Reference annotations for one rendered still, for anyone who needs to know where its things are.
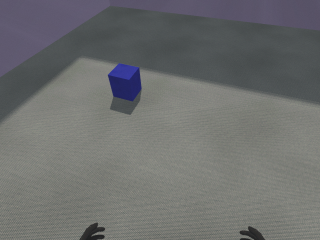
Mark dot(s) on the carton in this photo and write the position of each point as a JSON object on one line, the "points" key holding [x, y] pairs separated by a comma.
{"points": [[125, 81]]}

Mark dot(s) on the robot left hand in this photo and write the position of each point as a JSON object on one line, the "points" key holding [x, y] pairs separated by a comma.
{"points": [[92, 229]]}

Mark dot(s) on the robot right hand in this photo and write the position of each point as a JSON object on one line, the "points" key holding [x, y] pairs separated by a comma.
{"points": [[253, 233]]}

